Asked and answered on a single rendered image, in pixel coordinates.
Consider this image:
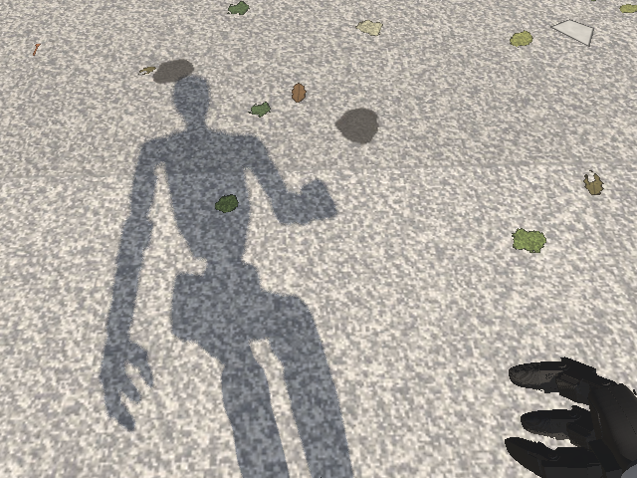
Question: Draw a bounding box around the robot right hand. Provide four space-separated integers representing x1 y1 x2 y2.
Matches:
505 357 637 478

